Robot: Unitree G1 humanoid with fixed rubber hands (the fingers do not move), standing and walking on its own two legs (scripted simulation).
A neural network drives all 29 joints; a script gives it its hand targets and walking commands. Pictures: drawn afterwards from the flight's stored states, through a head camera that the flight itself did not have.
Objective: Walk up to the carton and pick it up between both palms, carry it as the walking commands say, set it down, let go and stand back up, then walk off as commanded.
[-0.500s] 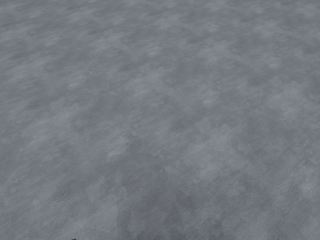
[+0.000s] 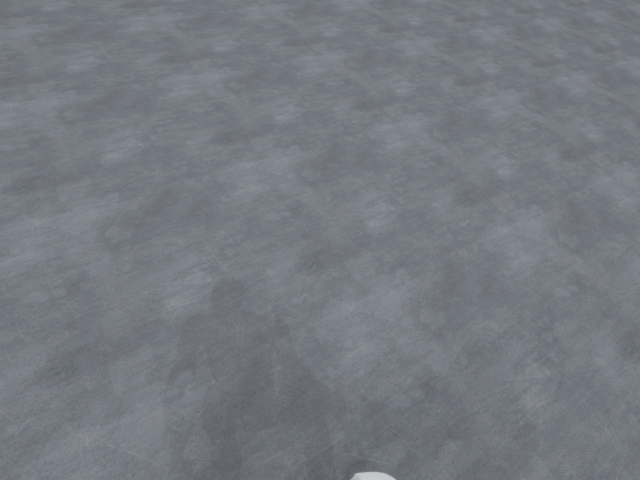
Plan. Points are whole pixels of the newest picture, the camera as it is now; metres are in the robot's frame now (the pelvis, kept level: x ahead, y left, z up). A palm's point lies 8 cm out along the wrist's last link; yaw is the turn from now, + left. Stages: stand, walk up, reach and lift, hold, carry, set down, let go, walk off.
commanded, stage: walk off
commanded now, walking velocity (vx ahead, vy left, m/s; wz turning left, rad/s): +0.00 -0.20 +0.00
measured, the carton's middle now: out of the picture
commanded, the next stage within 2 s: stand in 0.14 s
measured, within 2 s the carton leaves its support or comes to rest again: neither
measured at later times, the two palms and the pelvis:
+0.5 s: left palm out of the picture +0.03 +0.11 -0.13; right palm out of the picture +0.04 -0.38 -0.14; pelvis -0.03 -0.13 -0.01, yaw +0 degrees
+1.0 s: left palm out of the picture -0.07 +0.08 -0.14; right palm out of the picture -0.06 -0.35 -0.15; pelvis -0.04 -0.14 +0.00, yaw +0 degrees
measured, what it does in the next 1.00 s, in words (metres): steps to the right: right foot, then left foot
